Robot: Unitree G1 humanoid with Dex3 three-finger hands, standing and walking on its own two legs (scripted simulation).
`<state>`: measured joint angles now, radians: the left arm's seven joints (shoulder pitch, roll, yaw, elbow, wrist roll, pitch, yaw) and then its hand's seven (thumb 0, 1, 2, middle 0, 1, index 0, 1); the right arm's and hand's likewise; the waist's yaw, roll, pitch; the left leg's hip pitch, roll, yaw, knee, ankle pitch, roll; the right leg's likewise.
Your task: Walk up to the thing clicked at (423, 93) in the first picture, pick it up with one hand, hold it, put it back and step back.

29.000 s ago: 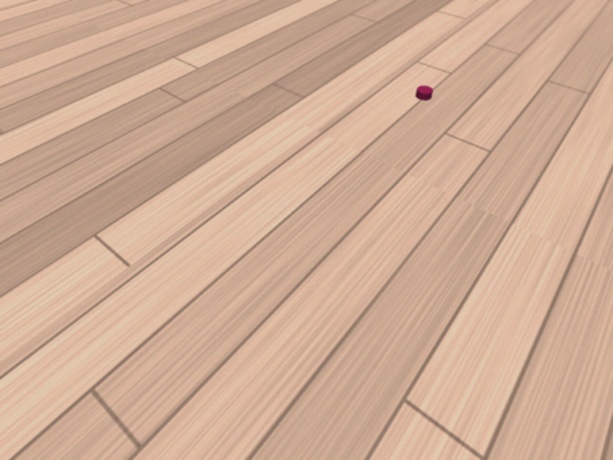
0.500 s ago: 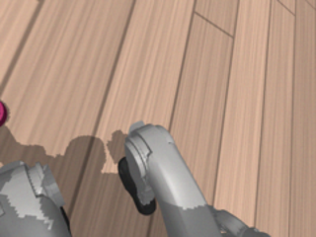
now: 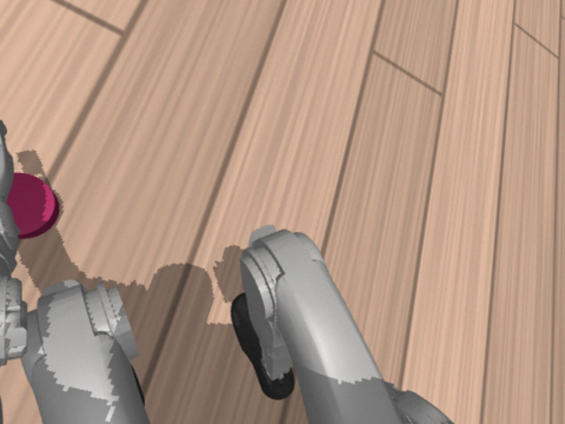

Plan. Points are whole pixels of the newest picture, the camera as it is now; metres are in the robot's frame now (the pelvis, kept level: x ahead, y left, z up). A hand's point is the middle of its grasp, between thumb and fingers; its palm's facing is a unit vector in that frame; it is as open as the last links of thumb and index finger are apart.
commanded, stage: withdraw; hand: left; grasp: from above
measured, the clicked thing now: (20, 206) +0.45 +0.25 -0.29
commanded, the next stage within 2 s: home in 0.50 s
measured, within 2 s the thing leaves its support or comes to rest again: neither
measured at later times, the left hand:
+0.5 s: hand (5, 200) +0.42 +0.23 -0.12, palm faces -0.51 -0.08 -0.86, open 13.7 cm
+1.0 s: hand out of the picture +0.42 +0.29 -0.12, palm faces -0.38 -0.26 -0.89, open 12.0 cm
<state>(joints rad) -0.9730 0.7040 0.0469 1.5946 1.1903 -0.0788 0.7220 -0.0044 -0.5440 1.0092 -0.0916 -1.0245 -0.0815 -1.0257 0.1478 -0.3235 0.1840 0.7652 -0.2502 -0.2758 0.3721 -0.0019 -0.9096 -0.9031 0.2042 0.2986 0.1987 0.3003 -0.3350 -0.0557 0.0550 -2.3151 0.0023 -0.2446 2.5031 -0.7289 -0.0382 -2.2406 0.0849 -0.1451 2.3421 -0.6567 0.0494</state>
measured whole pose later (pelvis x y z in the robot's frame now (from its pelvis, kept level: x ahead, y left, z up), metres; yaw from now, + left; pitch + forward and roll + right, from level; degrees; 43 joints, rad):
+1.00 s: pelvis +0.01 +0.00 +0.04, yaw +7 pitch +35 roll -7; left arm -0.85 0.51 0.00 1.23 0.98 -0.03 0.34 0.00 -0.12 0.96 -0.24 -0.74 -0.22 -0.75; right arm 0.18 -0.25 0.01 0.76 -0.11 -0.05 0.19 0.00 -0.90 -0.90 0.21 0.30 0.20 0.30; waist -0.17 0.06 -0.10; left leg -2.24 -0.01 -0.12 2.34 -0.72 -0.02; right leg -2.18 0.04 -0.05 2.26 -0.71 0.04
